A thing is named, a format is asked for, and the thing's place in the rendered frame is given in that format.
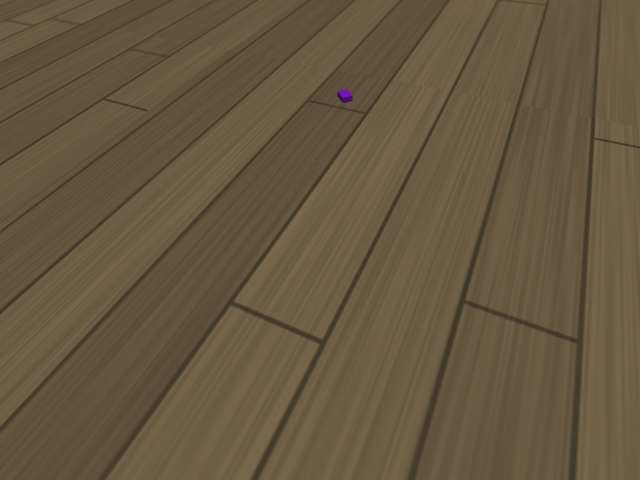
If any small box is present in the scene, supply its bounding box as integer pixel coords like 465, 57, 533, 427
338, 89, 353, 103

